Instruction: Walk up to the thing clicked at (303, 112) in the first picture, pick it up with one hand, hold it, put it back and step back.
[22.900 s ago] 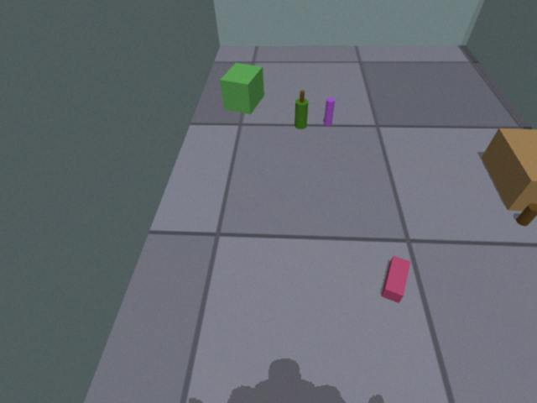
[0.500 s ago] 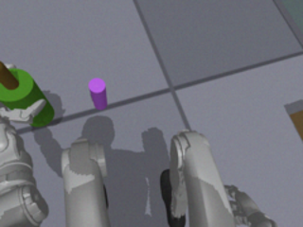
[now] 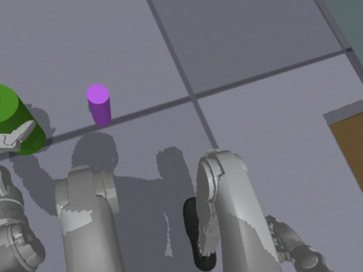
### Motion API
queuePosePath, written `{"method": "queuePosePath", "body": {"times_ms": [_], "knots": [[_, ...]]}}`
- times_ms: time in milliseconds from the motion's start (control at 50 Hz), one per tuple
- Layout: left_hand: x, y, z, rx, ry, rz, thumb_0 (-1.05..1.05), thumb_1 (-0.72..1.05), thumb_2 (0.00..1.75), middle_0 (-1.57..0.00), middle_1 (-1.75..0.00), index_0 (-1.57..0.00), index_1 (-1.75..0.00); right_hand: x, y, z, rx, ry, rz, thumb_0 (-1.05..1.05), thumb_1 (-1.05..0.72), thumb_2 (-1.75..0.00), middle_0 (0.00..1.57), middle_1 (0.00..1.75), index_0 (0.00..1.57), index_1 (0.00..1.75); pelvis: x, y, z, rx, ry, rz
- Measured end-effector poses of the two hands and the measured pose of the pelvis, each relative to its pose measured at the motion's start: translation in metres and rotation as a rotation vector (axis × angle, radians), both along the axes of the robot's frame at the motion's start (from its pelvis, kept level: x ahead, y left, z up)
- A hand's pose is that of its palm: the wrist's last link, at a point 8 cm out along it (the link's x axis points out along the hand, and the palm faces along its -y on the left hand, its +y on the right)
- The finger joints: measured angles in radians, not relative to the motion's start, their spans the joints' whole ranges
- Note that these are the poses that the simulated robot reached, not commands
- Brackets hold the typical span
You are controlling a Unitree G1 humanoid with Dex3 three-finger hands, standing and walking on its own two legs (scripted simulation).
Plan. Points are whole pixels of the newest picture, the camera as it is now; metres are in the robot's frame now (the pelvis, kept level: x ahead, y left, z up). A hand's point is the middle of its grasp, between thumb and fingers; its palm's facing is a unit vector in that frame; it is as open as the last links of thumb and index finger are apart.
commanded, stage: lower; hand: left
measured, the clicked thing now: (4, 116) +0.43 +0.32 -0.09
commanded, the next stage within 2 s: loosen in 1.58 s
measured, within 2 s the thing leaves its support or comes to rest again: rests again in 2.00 s
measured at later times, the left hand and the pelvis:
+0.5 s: hand (9, 120) +0.43 +0.33 -0.13, palm faces +0.47 -0.88 +0.00, open 11.0 cm; pelvis +0.00 +0.01 -0.02, yaw -3 degrees
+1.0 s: hand (14, 122) +0.44 +0.33 -0.15, palm faces +0.47 -0.89 +0.00, open 11.0 cm; pelvis -0.01 +0.01 -0.02, yaw -4 degrees
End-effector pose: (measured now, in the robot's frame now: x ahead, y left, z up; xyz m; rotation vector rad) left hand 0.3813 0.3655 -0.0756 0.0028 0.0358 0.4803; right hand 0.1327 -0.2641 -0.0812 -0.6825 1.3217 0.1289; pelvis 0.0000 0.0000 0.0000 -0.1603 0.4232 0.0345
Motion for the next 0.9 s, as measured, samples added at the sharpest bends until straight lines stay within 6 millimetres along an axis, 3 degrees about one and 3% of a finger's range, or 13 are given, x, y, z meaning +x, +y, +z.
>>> {"method": "queuePosePath", "body": {"times_ms": [280,900], "knots": [[0.004,0.003,-0.037,0.000,-0.001,0.005,0.02,-0.51,1.05,-0.71,-1.03,-0.68,-1.00,-0.004,0.000,0.004,-0.064,0.043,0.071,0.00,-0.92,-0.91,0.20,0.30,0.21,0.30,-0.001,0.004,-0.012,-0.029,-0.055,-0.015],[0.009,0.003,-0.069,-0.016,-0.003,0.004,0.01,-0.52,1.05,-0.72,-1.02,-0.69,-0.99,-0.008,0.010,0.022,-0.136,0.062,0.192,0.00,-0.91,-0.90,0.20,0.30,0.21,0.30,-0.008,0.012,-0.019,-0.080,-0.133,-0.038]]}}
